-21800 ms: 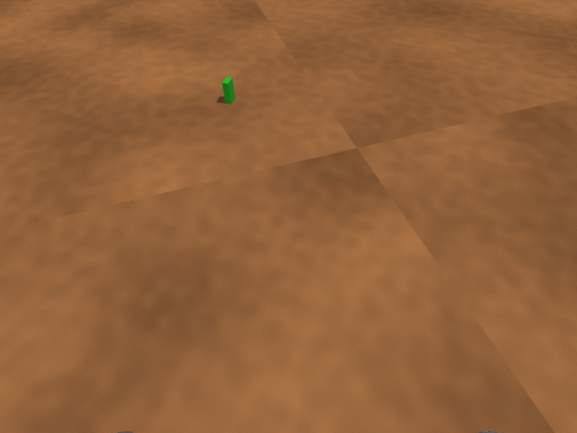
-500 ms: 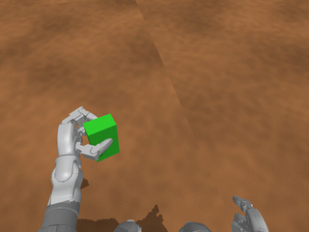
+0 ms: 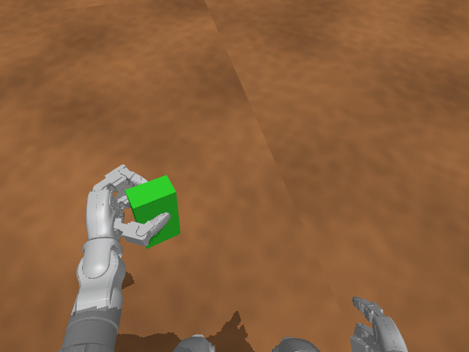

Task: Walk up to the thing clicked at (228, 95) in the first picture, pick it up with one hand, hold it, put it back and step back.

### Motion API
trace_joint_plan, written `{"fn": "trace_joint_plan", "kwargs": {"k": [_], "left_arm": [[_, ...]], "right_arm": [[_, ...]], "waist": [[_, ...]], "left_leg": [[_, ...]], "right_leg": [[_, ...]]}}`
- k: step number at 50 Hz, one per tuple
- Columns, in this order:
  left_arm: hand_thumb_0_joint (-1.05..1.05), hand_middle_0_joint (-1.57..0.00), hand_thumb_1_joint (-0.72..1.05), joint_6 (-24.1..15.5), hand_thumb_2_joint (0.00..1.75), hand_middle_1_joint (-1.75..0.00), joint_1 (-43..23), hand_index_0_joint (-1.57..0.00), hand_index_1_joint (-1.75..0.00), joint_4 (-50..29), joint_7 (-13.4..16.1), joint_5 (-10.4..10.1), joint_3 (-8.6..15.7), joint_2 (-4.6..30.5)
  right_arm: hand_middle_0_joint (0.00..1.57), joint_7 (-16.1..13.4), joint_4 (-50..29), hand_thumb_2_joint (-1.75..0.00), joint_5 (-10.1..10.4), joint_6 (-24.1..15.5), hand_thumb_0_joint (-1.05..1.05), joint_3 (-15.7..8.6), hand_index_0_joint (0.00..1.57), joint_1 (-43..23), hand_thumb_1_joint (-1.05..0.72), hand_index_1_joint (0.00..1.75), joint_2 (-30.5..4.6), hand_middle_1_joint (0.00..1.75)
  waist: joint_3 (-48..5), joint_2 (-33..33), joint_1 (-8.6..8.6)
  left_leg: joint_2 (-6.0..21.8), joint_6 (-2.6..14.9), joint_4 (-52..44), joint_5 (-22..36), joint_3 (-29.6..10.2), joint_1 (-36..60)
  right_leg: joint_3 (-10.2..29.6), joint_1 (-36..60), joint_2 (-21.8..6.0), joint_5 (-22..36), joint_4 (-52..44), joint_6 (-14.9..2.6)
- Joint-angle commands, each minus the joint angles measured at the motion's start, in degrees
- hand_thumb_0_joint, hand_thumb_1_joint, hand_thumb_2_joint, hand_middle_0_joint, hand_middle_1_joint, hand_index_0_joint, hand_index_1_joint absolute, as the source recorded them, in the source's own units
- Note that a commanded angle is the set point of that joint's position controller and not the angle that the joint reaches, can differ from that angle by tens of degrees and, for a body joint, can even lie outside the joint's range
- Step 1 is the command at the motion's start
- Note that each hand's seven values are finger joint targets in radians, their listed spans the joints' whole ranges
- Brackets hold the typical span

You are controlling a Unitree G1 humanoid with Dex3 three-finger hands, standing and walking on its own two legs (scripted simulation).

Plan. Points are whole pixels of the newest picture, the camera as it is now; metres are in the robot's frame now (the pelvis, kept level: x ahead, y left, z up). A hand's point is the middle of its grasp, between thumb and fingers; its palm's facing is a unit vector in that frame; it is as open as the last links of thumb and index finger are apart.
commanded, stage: hold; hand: left
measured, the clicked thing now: (155, 214) +0.33 +0.15 +0.03
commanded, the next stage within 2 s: crouch in 0.72 s
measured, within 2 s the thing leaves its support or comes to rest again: neither
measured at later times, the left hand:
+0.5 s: hand (141, 209) +0.33 +0.17 +0.05, palm faces +0.13 -0.99 -0.02, open 8.6 cm
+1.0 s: hand (141, 211) +0.33 +0.17 +0.04, palm faces +0.16 -0.99 -0.01, open 8.5 cm
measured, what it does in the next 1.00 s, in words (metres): stands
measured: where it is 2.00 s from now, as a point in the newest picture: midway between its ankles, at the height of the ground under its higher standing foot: outside the picture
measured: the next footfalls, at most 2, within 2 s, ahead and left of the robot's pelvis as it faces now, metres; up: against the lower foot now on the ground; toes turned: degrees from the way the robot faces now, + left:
none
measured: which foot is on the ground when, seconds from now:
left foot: down 0.00-1.00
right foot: down 0.00-1.00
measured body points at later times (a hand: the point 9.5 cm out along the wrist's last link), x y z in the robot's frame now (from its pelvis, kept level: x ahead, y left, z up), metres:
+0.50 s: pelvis -0.01 +0.00 +0.00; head +0.04 +0.00 +0.45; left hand +0.31 +0.22 +0.05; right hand +0.13 -0.25 -0.11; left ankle +0.01 +0.12 -0.70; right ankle -0.01 -0.12 -0.70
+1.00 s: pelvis +0.00 +0.00 +0.00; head +0.04 +0.00 +0.45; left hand +0.31 +0.22 +0.05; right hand +0.13 -0.25 -0.11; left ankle +0.01 +0.12 -0.70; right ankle -0.01 -0.12 -0.70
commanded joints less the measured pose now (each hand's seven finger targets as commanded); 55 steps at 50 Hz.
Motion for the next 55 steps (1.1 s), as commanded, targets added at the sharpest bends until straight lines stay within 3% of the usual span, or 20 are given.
{"fn": "trace_joint_plan", "kwargs": {"k": [1,4,5,7,10,14,17,23,26,28,30,32,33,34,41,42,43,46,52,55], "left_arm": [[0.0,-1.39,0.17,-4.3,1.31,-1.51,-16.6,-1.39,-1.53,-13.8,0.2,-1.4,2.0,6.4],[0.0,-1.38,0.16,-4.6,1.31,-1.51,-15.4,-1.38,-1.53,-12.5,0.4,-1.1,2.9,7.0],[0.0,-1.39,0.18,-4.9,1.31,-1.51,-16.2,-1.39,-1.52,-14.2,0.2,-1.1,1.7,6.2],[0.0,-1.4,0.17,-5.0,1.32,-1.52,-15.0,-1.39,-1.54,-14.4,0.2,-1.1,3.2,7.8],[0.0,-1.38,0.13,-5.0,1.29,-1.5,-16.3,-1.38,-1.52,-17.0,0.2,-1.1,2.1,7.5],[0.0,-1.39,0.15,-3.9,1.3,-1.5,-15.0,-1.38,-1.52,-14.1,0.4,-1.3,1.6,6.2],[0.0,-1.38,0.16,-3.6,1.3,-1.5,-15.1,-1.38,-1.52,-11.3,0.4,-1.1,2.4,6.2],[0.0,-1.39,0.19,-4.8,1.31,-1.51,-16.4,-1.39,-1.53,-14.9,0.4,-1.1,3.5,7.9],[0.0,-1.37,0.15,-5.0,1.3,-1.5,-17.1,-1.37,-1.52,-17.7,0.3,-1.4,2.6,7.6],[0.0,-1.37,0.14,-4.6,1.28,-1.49,-17.3,-1.36,-1.51,-16.5,0.4,-1.4,3.0,8.3],[0.0,-1.36,0.13,-4.1,1.29,-1.48,-16.9,-1.36,-1.51,-14.4,0.1,-1.4,1.2,6.4],[0.0,-1.37,0.14,-3.6,1.29,-1.49,-14.6,-1.37,-1.51,-9.8,-0.2,-1.3,2.0,6.2],[0.0,-1.38,0.15,-4.0,1.3,-1.5,-16.8,-1.37,-1.52,-12.7,-0.3,-1.5,0.8,5.4],[0.0,-1.39,0.15,-4.1,1.3,-1.51,-15.2,-1.38,-1.53,-11.0,-0.2,-1.4,2.4,6.7],[0.0,-1.37,0.19,-4.8,1.35,-1.51,-16.0,-1.36,-1.53,-17.1,0.8,-1.4,4.0,8.4],[0.0,-1.29,0.13,-4.6,1.29,-1.43,-15.6,-1.28,-1.45,-17.3,0.7,-1.4,1.0,5.6],[0.0,-1.24,0.18,-4.2,1.29,-1.4,-14.1,-1.25,-1.41,-15.7,1.2,-1.1,2.6,6.9],[0.0,-1.22,0.22,-3.3,1.27,-1.36,-10.2,-1.22,-1.37,-9.9,1.6,-0.5,2.3,5.4],[0.0,-1.25,0.22,-6.8,1.29,-1.4,-12.9,-1.26,-1.4,-8.2,1.7,-0.8,3.9,5.1],[0.0,-1.22,0.2,-10.1,1.3,-1.4,-15.8,-1.24,-1.4,-6.7,2.1,0.3,4.8,6.3]], "right_arm": [[0.2,-0.4,-7.1,-0.91,0.3,-2.3,0.0,-3.0,0.2,-1.7,-0.92,0.3,-7.6,0.3],[0.2,-0.3,-6.9,-0.91,0.1,-2.4,0.0,-3.1,0.2,-1.6,-0.92,0.3,-7.8,0.3],[0.2,-0.2,-7.3,-0.91,0.1,-2.6,0.0,-3.1,0.2,-1.8,-0.92,0.3,-7.7,0.3],[0.2,-0.3,-7.3,-0.91,0.3,-2.6,0.0,-3.1,0.2,-1.5,-0.92,0.3,-7.8,0.3],[0.2,-0.4,-7.3,-0.91,0.3,-2.6,0.0,-3.1,0.2,-1.5,-0.92,0.3,-7.8,0.3],[0.2,-0.7,-7.0,-0.91,0.4,-2.5,0.0,-2.6,0.2,-1.8,-0.93,0.3,-7.2,0.3],[0.2,-0.6,-6.9,-0.91,0.4,-2.5,0.0,-2.8,0.2,-2.1,-0.92,0.3,-7.4,0.3],[0.2,-0.5,-7.8,-0.9,0.4,-2.8,0.0,-2.9,0.2,-2.4,-0.92,0.3,-7.7,0.3],[0.2,-0.5,-7.7,-0.91,0.3,-2.9,0.0,-3.0,0.2,-1.9,-0.92,0.3,-7.9,0.3],[0.2,-0.8,-7.4,-0.91,0.5,-2.8,0.0,-2.7,0.2,-1.6,-0.92,0.3,-7.7,0.3],[0.2,-0.8,-6.7,-0.91,0.5,-2.9,0.0,-2.6,0.2,-1.6,-0.92,0.3,-7.5,0.3],[0.2,-0.8,-6.4,-0.91,0.5,-3.0,0.0,-3.0,0.2,-1.8,-0.92,0.3,-7.9,0.3],[0.2,-0.6,-6.8,-0.91,0.5,-3.0,0.0,-2.8,0.2,-2.0,-0.92,0.3,-7.5,0.3],[0.2,-0.6,-6.7,-0.91,0.4,-3.0,0.0,-3.2,0.2,-2.0,-0.92,0.3,-7.9,0.3],[0.2,-0.5,-7.7,-0.91,0.5,-2.9,0.0,-2.9,0.2,-2.1,-0.91,0.3,-7.6,0.3],[0.2,-0.6,-8.2,-0.91,0.5,-3.0,0.0,-2.6,0.2,-2.7,-0.9,0.3,-7.3,0.3],[0.2,-0.7,-7.9,-0.91,0.6,-3.0,0.0,-2.7,0.2,-2.6,-0.91,0.3,-7.4,0.3],[0.2,-0.7,-6.9,-0.91,0.4,-2.7,0.0,-2.9,0.2,-1.9,-0.9,0.3,-7.4,0.3],[0.2,0.2,-6.4,-0.91,-0.3,-3.1,0.0,-3.4,0.2,-2.0,-0.9,0.3,-7.5,0.3],[0.2,0.9,-5.2,-0.91,-1.2,-3.4,0.0,-3.7,0.2,-0.6,-0.9,0.3,-7.5,0.3]], "waist": [[-13.8,-0.9,-0.37],[-14.3,0.6,-0.11],[-15.4,0.2,-0.34],[-17.4,0.5,0.14],[-18.9,1.4,0.0],[-15.4,-0.9,-0.57],[-10.9,-1.5,-0.57],[-15.0,1.0,0.61],[-19.2,1.1,0.09],[-18.3,0.7,-0.33],[-15.7,-0.9,-0.93],[-12.1,-1.6,-1.06],[-12.1,-1.0,-1.04],[-12.9,-0.7,-0.5],[-17.1,1.5,0.73],[-15.1,0.8,-0.15],[-14.1,-0.2,0.28],[-12.6,-2.0,-0.45],[-11.8,-2.9,-0.82],[-16.7,-0.9,-1.5]], "left_leg": [[-0.8,0.69,-6.4,14.4,-0.6,7.5],[-0.9,0.59,-6.2,14.6,-0.6,8.2],[-0.8,0.5,-6.3,15.4,-0.8,9.0],[-0.9,0.67,-5.8,17.0,-0.6,9.9],[-0.8,0.52,-5.8,18.4,-0.7,11.6],[-1.0,0.95,-5.9,16.8,-0.3,9.2],[-1.0,0.82,-6.6,12.2,-0.3,6.0],[-1.2,0.29,-7.3,10.2,-0.4,8.0],[-0.8,0.31,-6.6,15.6,-0.9,10.9],[-1.0,0.7,-6.0,17.1,-0.4,10.9],[-0.7,0.87,-5.9,16.7,-0.6,9.2],[-0.8,0.87,-6.4,13.6,-0.5,7.3],[-0.9,0.84,-6.5,12.8,-0.5,7.0],[-0.8,0.7,-6.5,12.8,-0.7,7.1],[-1.0,0.28,-6.8,14.4,-0.6,9.8],[-1.0,0.27,-7.2,13.3,-0.6,9.4],[-1.0,0.39,-7.1,12.7,-0.4,8.4],[-0.9,0.74,-6.0,13.4,-0.4,6.6],[-1.1,1.12,-2.6,11.7,-0.5,2.1],[-1.1,1.26,1.9,15.5,-0.9,0.9]], "right_leg": [[0.1,4.3,1.3,16.7,-5.9,-0.69],[0.1,3.7,1.3,16.3,-5.3,-0.86],[-0.1,4.7,1.4,16.9,-5.1,-0.92],[0.2,5.7,1.2,18.5,-5.1,-0.79],[0.1,6.0,1.3,19.3,-5.0,-0.86],[0.5,5.5,1.0,19.3,-6.1,-0.39],[0.2,3.1,1.0,15.0,-6.2,-0.61],[0.1,4.9,1.2,12.5,-6.1,-1.08],[-0.1,6.6,1.5,17.0,-5.1,-1.04],[0.4,6.6,1.2,19.0,-5.7,-0.65],[0.3,5.3,1.3,18.9,-5.6,-0.61],[0.2,3.1,1.2,16.1,-6.0,-0.59],[0.2,2.7,1.1,15.4,-5.9,-0.72],[0.1,3.1,1.2,15.0,-5.7,-0.77],[0.0,6.0,1.3,15.9,-5.7,-1.02],[0.0,5.2,1.4,15.1,-5.9,-0.99],[0.1,5.0,1.3,14.7,-6.3,-0.86],[0.1,3.4,1.3,15.7,-5.8,-0.65],[0.5,-1.3,0.9,14.7,-2.7,-0.54],[0.8,-4.5,0.8,17.8,1.7,-0.75]]}}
